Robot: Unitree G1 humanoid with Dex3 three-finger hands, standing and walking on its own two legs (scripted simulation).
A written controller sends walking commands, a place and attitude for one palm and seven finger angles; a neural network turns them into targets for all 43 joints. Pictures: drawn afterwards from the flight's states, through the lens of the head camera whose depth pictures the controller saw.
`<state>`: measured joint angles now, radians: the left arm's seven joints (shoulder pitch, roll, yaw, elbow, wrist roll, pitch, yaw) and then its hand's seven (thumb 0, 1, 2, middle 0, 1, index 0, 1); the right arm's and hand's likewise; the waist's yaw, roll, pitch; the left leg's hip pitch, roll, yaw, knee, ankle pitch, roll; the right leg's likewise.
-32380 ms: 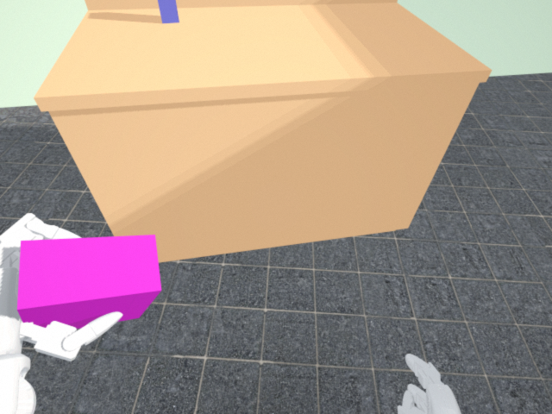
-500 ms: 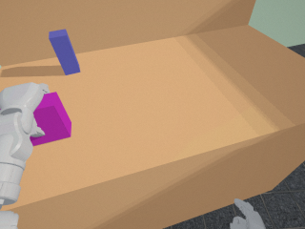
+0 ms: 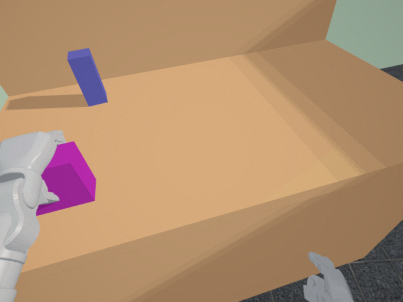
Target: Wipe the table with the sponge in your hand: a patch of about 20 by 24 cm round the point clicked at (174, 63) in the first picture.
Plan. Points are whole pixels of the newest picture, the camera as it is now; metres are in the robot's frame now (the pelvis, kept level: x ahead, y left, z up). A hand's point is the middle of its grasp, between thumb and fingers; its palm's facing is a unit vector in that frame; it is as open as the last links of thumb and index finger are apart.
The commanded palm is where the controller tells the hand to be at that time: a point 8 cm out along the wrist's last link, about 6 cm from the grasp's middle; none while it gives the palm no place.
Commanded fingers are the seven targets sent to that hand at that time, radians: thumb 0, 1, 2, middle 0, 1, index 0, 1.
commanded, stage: wipe back along the first lane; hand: left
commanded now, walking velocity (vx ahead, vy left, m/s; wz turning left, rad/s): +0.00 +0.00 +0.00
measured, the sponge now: (54, 186) +0.28 +0.34 +0.10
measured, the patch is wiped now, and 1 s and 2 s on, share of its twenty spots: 1.00 1.00 1.00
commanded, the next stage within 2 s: lift the sponge slowly off the table in 0.66 s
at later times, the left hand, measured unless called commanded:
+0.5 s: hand (41, 192) +0.24 +0.31 +0.15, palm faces +0.10 -0.01 -0.99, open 10.4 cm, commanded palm +0.20 +0.29 +0.17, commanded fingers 0.00 0.10 1.30 -1.20 -1.60 -1.20 -1.60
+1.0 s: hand (41, 210) +0.20 +0.29 +0.15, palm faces +0.15 -0.05 -0.99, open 10.4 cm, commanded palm +0.17 +0.28 +0.19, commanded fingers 0.00 0.10 1.30 -1.20 -1.60 -1.20 -1.60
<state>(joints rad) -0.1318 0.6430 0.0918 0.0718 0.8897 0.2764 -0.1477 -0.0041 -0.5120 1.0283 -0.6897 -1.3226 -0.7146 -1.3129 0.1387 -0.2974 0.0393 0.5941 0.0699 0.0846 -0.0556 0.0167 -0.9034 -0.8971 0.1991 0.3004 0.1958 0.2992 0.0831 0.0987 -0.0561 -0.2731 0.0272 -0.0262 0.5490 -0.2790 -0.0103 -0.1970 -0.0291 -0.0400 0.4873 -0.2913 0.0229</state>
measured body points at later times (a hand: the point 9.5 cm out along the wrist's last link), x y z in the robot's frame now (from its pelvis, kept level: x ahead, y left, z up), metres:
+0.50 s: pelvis +0.00 +0.00 +0.00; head -0.03 -0.04 +0.44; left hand +0.23 +0.31 +0.20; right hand +0.24 -0.20 -0.07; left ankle +0.01 +0.13 -0.74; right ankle -0.02 -0.14 -0.74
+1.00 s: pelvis +0.00 +0.00 +0.00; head -0.04 -0.04 +0.44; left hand +0.19 +0.29 +0.20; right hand +0.24 -0.19 -0.07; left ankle +0.01 +0.13 -0.74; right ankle -0.02 -0.14 -0.74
